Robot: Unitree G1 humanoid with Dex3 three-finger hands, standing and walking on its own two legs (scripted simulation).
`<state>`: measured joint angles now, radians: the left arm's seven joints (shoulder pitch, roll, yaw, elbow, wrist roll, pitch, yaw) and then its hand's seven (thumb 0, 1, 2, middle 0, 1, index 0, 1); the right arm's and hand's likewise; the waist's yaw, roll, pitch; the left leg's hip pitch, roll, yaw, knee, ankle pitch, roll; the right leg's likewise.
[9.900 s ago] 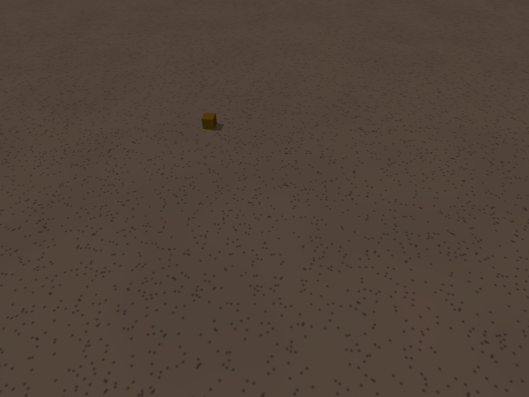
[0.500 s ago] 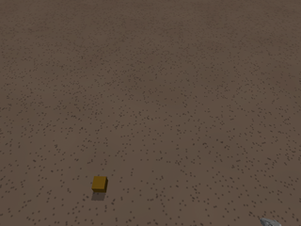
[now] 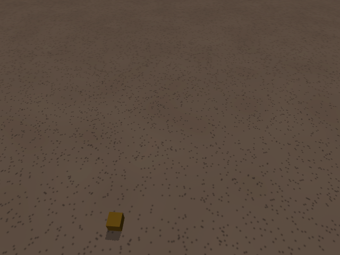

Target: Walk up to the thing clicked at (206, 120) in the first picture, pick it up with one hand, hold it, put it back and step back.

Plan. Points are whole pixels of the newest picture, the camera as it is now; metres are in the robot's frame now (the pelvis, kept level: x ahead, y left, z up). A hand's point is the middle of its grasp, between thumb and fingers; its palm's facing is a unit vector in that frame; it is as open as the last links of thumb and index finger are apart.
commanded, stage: walk up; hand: left
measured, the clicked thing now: (115, 221) +0.48 +0.30 -0.73
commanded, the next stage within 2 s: none
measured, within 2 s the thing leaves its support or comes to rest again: neither
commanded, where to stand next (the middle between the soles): +0.11 +0.01 m, yaw +0 degrees
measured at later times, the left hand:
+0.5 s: hand out of the picture +0.05 +0.31 -0.16, palm faces +0.02 -0.92 -0.40, open 7.4 cm
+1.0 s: hand out of the picture +0.13 +0.24 -0.15, palm faces -0.02 -0.91 -0.41, open 7.4 cm
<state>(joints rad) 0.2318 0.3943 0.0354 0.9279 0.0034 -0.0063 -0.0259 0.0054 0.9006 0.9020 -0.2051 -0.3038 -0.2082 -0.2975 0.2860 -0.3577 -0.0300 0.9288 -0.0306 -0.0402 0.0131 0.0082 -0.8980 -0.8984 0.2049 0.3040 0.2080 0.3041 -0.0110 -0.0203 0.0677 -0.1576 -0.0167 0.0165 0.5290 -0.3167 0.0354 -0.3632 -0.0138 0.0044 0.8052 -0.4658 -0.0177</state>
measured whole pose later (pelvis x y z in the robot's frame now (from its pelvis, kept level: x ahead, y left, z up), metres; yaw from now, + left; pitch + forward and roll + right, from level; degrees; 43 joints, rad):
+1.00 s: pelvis +0.05 -0.03 -0.02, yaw +0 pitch -3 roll +0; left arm 0.20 0.35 0.02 0.93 0.01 -0.05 -0.01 0.00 0.90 0.90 -0.21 -0.30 -0.21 -0.30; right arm 0.22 -0.43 -0.05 0.92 -0.02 0.02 0.01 0.01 -0.90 -0.90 0.20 0.30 0.20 0.30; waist 0.01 0.07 0.12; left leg -0.43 0.04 -0.01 0.98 -0.48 0.03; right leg -0.37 -0.03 -0.02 0.65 -0.23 0.01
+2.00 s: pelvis +0.04 +0.00 -0.01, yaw -4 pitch -3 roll +0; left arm 0.19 0.40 0.03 0.96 0.01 -0.02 -0.01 0.00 0.90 0.90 -0.21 -0.30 -0.21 -0.30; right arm 0.25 -0.39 -0.04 1.00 -0.01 -0.01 0.02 0.01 -0.90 -0.90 0.20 0.30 0.20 0.30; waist 0.00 0.00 0.08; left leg -0.31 0.01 -0.01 0.66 -0.29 0.00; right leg -0.28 -0.06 -0.02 0.69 -0.36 0.02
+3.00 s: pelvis +0.06 -0.01 +0.01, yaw -3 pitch -1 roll +0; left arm 0.08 0.35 0.01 1.15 0.01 -0.01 -0.01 0.00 0.90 0.90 -0.20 -0.30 -0.21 -0.30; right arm 0.08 -0.35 -0.01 1.16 -0.01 0.00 0.01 0.01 -0.90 -0.90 0.20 0.30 0.21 0.30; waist -0.01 0.00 0.05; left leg -0.17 0.03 -0.02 0.35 -0.16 -0.03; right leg -0.12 -0.03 -0.03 0.35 -0.21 0.02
